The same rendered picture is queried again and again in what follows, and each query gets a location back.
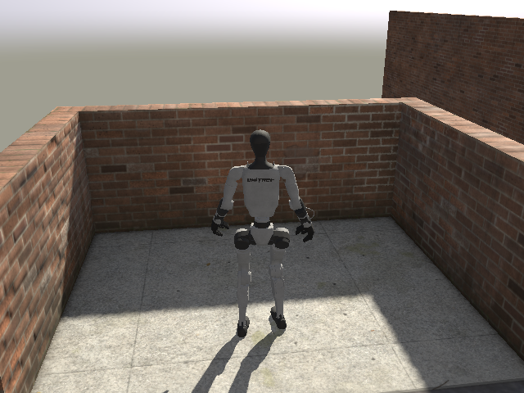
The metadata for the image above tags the robot right thigh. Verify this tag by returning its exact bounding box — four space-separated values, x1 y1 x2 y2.
269 228 290 278

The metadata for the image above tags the right robot foot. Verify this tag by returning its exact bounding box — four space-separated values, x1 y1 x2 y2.
270 306 287 329

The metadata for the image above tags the left robot forearm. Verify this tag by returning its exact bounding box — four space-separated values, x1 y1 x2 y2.
213 198 228 224

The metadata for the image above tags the robot right hand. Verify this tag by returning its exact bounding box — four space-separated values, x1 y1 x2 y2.
296 224 314 242

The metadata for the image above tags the right robot forearm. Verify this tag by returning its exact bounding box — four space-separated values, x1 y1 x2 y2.
294 198 312 228

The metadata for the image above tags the right robot upper arm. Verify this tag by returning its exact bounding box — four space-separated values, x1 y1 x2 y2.
278 165 302 210

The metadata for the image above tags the robot left hand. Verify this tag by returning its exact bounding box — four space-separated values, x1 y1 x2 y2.
211 220 229 237

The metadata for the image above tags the left robot upper arm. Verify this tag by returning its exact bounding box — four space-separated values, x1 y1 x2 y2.
220 165 244 210

